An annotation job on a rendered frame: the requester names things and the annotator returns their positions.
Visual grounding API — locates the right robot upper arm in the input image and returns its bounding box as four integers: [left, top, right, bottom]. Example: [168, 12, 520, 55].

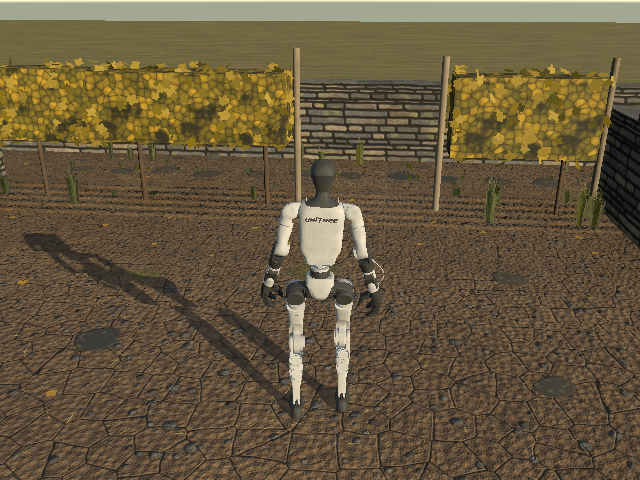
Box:
[343, 203, 369, 260]

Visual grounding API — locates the left robot upper arm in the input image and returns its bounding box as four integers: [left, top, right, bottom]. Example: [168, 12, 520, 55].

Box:
[274, 201, 301, 257]

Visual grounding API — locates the right robot forearm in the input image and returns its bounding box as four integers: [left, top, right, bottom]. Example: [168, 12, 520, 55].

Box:
[358, 244, 379, 293]

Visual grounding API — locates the right robot foot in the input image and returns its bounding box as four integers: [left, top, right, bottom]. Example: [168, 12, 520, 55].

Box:
[335, 388, 349, 412]

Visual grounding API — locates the robot right hand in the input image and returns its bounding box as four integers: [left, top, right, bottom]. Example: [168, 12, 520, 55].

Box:
[358, 289, 381, 317]

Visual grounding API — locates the robot right shin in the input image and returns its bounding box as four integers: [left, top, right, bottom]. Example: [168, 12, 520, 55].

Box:
[335, 329, 350, 398]

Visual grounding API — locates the robot left hand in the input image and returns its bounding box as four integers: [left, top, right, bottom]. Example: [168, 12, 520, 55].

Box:
[260, 283, 283, 308]

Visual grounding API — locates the left robot forearm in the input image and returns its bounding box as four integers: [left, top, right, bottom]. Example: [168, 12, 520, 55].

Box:
[263, 241, 284, 287]

